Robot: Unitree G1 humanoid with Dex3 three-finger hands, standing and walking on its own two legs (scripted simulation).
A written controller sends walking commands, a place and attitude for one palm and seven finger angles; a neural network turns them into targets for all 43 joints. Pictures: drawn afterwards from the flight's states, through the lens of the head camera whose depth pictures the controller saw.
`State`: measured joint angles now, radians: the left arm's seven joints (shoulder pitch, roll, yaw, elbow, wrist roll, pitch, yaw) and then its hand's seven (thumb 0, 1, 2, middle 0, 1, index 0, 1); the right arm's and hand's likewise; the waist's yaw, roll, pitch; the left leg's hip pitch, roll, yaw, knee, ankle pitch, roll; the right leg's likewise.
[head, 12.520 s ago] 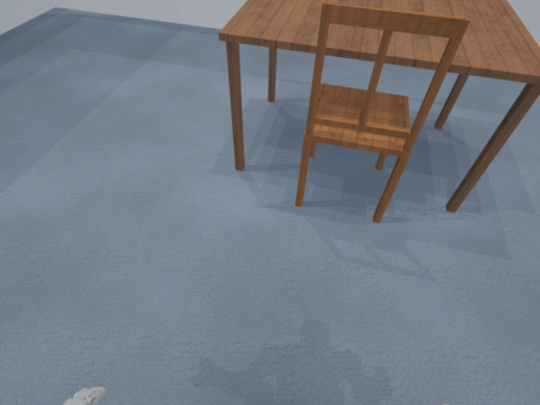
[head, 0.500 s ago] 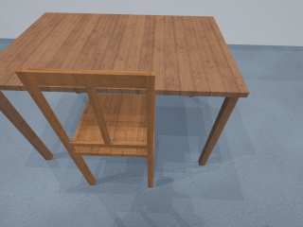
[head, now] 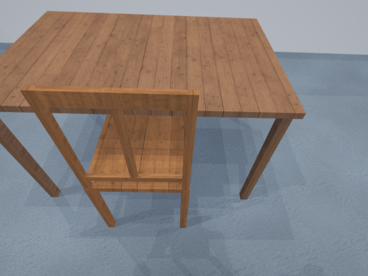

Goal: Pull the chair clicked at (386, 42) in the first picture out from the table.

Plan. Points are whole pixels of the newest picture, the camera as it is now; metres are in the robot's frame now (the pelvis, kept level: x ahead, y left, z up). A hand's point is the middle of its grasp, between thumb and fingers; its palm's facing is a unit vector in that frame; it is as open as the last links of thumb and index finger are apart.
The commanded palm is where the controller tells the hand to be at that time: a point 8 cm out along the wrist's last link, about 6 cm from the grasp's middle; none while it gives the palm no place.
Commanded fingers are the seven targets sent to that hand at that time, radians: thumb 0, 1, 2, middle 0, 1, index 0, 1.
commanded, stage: come to a stop and stand still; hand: left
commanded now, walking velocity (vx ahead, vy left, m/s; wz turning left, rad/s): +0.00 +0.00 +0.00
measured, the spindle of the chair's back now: (126, 147) +0.48 +0.21 -0.07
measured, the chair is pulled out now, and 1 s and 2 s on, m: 0.00 0.00 0.00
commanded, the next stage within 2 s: look again from close up in 0.02 s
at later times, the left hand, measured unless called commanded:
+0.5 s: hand out of the picture +0.01 +0.14 -0.18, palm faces +0.03 -0.98 -0.18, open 7.3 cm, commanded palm none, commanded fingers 0.00 0.90 0.90 -0.20 -0.30 -0.20 -0.30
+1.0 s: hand out of the picture +0.00 +0.12 -0.18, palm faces +0.04 -0.99 -0.16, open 7.3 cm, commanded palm none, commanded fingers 0.00 0.90 0.90 -0.20 -0.30 -0.20 -0.30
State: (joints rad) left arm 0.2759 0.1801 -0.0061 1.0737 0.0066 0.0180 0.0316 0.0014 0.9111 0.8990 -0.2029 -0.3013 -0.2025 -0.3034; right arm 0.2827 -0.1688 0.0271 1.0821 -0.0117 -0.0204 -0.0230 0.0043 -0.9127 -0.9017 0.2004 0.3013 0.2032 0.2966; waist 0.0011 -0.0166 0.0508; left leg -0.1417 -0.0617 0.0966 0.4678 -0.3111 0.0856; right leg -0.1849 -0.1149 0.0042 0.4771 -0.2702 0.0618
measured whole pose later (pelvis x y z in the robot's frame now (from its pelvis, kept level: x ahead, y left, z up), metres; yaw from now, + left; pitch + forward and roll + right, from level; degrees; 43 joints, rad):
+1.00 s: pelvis +0.02 -0.05 +0.00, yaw +1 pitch +0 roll +0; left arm 0.29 0.14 0.00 1.11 0.01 -0.01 0.03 0.00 0.91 0.90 -0.20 -0.30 -0.20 -0.30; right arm 0.26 -0.14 0.02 1.15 -0.01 -0.02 -0.03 0.01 -0.92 -0.90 0.20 0.30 0.20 0.30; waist 0.00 -0.02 0.04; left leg -0.12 0.00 0.06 0.44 -0.31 0.01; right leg -0.16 -0.05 -0.04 0.44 -0.28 0.03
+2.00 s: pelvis -0.06 -0.08 -0.11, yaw +2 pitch +16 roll -1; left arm 0.35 0.22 0.22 -0.03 -0.30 -0.34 -0.26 0.00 0.03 0.53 -0.12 -0.16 -0.12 -0.17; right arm 0.26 -0.24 -0.03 0.64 0.02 -0.32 -0.07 0.02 -0.90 -0.90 0.20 0.30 0.21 0.30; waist 0.00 0.03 -0.13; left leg -1.00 0.05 -0.03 1.27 -0.56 -0.03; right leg -1.01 -0.04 -0.08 1.24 -0.52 -0.02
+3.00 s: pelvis -0.04 -0.07 -0.09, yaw +2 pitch +16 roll -2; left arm 0.28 0.25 0.24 0.01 -0.30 -0.33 -0.28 -0.01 -0.50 0.30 -0.07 -0.08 -0.06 -0.08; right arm 0.22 -0.26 -0.01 0.59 0.00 -0.28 -0.05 0.01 -0.90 -0.90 0.20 0.30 0.21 0.30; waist -0.01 0.02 -0.13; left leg -0.92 0.04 -0.03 1.19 -0.55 -0.02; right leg -0.92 -0.03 -0.08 1.15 -0.51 -0.01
